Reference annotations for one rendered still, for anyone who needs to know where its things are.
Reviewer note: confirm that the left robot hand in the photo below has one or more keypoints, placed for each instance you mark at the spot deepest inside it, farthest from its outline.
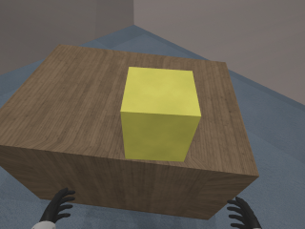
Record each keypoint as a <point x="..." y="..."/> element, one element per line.
<point x="52" y="210"/>

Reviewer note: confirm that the pedestal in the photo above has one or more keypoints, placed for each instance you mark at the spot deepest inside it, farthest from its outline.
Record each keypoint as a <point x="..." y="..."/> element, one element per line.
<point x="62" y="129"/>

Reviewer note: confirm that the carton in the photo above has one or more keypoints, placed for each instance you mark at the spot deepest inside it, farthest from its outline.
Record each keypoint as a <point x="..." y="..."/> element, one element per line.
<point x="159" y="114"/>

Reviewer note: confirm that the right robot hand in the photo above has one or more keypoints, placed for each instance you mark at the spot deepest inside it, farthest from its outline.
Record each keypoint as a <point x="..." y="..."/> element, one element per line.
<point x="247" y="217"/>

